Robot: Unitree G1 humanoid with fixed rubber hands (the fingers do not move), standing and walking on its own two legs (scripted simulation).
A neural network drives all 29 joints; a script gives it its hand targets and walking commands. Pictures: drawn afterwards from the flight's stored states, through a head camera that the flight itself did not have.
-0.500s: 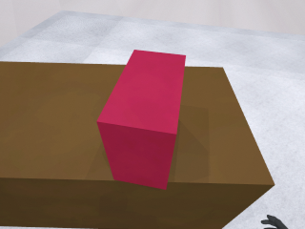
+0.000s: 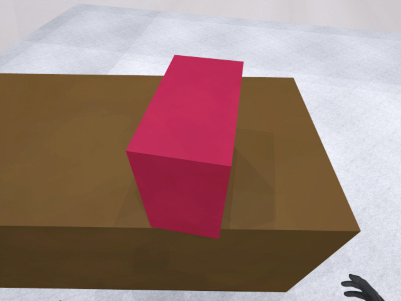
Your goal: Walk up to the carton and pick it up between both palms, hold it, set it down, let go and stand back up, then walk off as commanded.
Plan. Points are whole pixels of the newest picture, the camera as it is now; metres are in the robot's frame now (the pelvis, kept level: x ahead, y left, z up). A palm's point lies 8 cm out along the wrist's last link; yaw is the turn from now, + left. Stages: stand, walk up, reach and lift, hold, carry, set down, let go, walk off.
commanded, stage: walk up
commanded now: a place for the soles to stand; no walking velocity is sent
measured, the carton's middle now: (196, 145) +0.46 +0.02 +0.04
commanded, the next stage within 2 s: reach and lift in 0.64 s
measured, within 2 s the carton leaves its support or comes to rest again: neither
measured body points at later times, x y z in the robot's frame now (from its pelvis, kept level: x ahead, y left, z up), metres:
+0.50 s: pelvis -0.01 +0.01 +0.00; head +0.02 +0.01 +0.45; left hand +0.09 +0.33 -0.10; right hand +0.12 -0.32 -0.09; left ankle +0.06 +0.12 -0.73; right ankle +0.01 -0.12 -0.73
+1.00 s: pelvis +0.01 +0.01 -0.01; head +0.01 +0.05 +0.44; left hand +0.26 +0.30 -0.06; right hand +0.15 -0.33 -0.05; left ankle +0.05 +0.12 -0.73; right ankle +0.01 -0.12 -0.73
